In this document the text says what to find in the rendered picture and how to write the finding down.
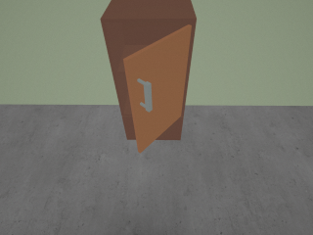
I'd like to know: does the handle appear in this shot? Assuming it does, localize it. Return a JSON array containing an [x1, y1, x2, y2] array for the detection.
[[137, 78, 153, 112]]

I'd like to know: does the cupboard door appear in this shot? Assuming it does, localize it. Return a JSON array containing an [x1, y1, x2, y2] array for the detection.
[[123, 24, 192, 154]]

